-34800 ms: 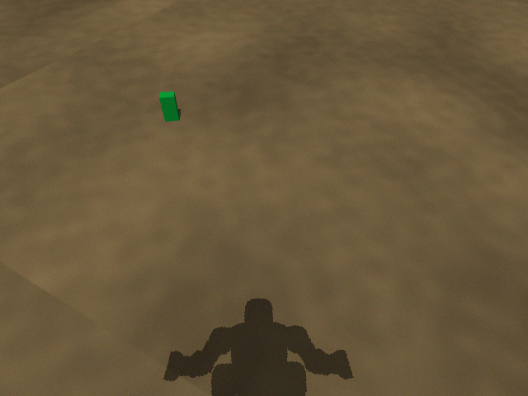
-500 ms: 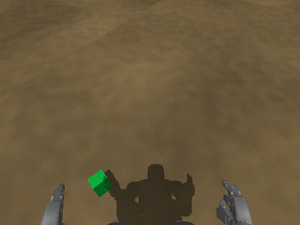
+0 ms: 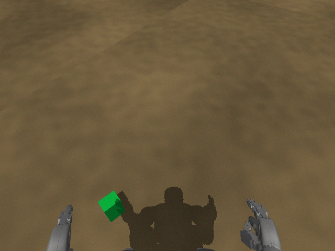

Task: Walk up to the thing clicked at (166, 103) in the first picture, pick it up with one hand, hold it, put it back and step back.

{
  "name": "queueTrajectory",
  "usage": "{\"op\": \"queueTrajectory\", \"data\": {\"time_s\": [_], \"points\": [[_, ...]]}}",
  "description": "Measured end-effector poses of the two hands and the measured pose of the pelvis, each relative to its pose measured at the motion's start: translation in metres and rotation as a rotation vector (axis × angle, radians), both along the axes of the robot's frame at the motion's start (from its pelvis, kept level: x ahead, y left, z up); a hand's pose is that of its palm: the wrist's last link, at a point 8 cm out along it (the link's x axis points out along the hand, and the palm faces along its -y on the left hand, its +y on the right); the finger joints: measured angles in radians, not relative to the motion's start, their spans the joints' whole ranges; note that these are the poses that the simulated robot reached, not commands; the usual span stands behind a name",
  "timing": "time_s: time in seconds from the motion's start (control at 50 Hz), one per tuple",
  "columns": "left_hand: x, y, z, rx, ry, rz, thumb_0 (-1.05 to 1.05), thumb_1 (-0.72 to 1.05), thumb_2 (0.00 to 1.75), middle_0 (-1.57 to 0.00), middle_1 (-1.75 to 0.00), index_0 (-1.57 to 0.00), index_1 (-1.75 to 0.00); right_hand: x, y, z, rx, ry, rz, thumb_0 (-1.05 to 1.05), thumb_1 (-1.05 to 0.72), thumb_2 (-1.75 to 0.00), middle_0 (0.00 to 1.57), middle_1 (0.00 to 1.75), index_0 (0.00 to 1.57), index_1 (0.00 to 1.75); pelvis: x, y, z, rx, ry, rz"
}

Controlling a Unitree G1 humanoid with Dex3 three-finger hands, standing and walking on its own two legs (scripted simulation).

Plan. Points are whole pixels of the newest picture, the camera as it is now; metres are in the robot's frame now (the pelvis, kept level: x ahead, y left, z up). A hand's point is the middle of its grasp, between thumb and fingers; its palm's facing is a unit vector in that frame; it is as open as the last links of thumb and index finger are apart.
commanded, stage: home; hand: left
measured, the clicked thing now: (112, 206) +0.44 +0.27 -0.64
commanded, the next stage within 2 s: stand in 0.50 s
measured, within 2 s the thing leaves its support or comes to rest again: neither
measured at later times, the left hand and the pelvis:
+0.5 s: hand (85, 242) +0.17 +0.19 -0.06, palm faces +0.11 -0.95 -0.29, open 17.7 cm; pelvis +0.00 +0.00 +0.00, yaw +0 degrees
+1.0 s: hand (83, 247) +0.17 +0.20 -0.08, palm faces +0.00 -0.94 -0.33, open 10.7 cm; pelvis +0.00 +0.00 +0.01, yaw +0 degrees
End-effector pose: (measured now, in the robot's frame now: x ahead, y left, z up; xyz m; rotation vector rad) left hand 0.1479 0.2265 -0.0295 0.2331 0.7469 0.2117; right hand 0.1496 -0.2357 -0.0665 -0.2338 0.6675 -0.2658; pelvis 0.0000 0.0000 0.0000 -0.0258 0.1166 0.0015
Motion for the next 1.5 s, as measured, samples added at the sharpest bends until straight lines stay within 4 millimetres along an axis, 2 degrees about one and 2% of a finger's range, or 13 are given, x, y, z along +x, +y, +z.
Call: {"op": "queueTrajectory", "data": {"time_s": [0.34, 0.68, 0.78, 0.9, 0.98, 1.08, 1.18, 1.34, 1.5], "points": [[-0.001, 0.004, 0.002, 0.003, -0.011, -0.004, -0.01, -0.58, 0.03, -0.05, -0.05, -0.05, -0.05, -0.004, 0.006, -0.001, 0.003, 0.008, 0.008, 0.01, -0.9, -0.9, 0.2, 0.31, 0.21, 0.3, -0.002, 0.004, 0.0, -0.002, 0.001, -0.001], [0.005, 0.004, 0.001, 0.005, -0.008, -0.004, -0.01, -0.57, 0.04, -0.07, -0.07, -0.07, -0.07, 0.002, 0.006, -0.001, 0.0, 0.006, 0.006, 0.01, -0.9, -0.9, 0.2, 0.3, 0.21, 0.3, 0.004, 0.004, 0.0, -0.001, 0.004, -0.003], [0.007, 0.003, 0.002, 0.008, -0.013, -0.004, -0.01, -0.4, 0.21, -0.13, -0.18, -0.13, -0.17, 0.004, 0.004, -0.001, 0.002, 0.005, 0.006, 0.01, -0.9, -0.9, 0.2, 0.3, 0.21, 0.3, 0.005, 0.003, 0.001, 0.0, 0.004, -0.003], [0.006, 0.001, 0.002, 0.003, -0.01, -0.003, 0.0, -0.03, 0.56, -0.18, -0.26, -0.18, -0.26, 0.003, 0.002, -0.001, 0.001, 0.01, 0.007, 0.01, -0.9, -0.9, 0.2, 0.3, 0.21, 0.3, 0.005, 0.001, 0.001, 0.001, 0.003, -0.003], [0.006, 0.012, -0.016, 0.047, 0.013, -0.096, 0.0, 0.26, 0.73, -0.19, -0.28, -0.19, -0.28, -0.004, -0.006, -0.014, -0.041, 0.184, 0.135, 0.01, -0.9, -0.9, 0.2, 0.3, 0.21, 0.3, 0.0, 0.0, 0.006, 0.023, -0.053, 0.005], [-0.016, 0.039, -0.035, 0.054, 0.131, -0.09, 0.0, 0.6, 0.83, -0.2, -0.3, -0.2, -0.29, -0.026, -0.027, -0.017, -0.026, 0.323, 0.122, 0.01, -0.9, -0.9, 0.21, 0.3, 0.21, 0.3, -0.003, 0.001, 0.014, 0.035, -0.09, 0.006], [-0.048, 0.061, -0.043, 0.067, 0.249, -0.043, 0.01, 0.79, 0.88, -0.2, -0.3, -0.2, -0.3, -0.052, -0.042, -0.013, -0.03, 0.403, 0.066, 0.01, -0.9, -0.9, 0.2, 0.3, 0.21, 0.3, -0.004, 0.005, 0.023, 0.033, -0.116, 0.008], [-0.087, 0.078, -0.046, 0.057, 0.374, 0.017, 0.01, 0.89, 0.9, -0.2, -0.3, -0.2, -0.3, -0.086, -0.039, -0.011, -0.014, 0.512, 0.03, 0.01, -0.9, -0.9, 0.2, 0.3, 0.2, 0.3, -0.007, 0.012, 0.036, 0.025, -0.151, 0.016], [-0.113, 0.078, -0.043, 0.035, 0.459, 0.042, 0.01, 0.91, 0.9, -0.2, -0.3, -0.2, -0.3, -0.098, -0.025, -0.011, 0.029, 0.558, 0.037, 0.0, -0.9, -0.9, 0.2, 0.3, 0.21, 0.3, -0.013, 0.015, 0.047, 0.025, -0.173, 0.02]]}}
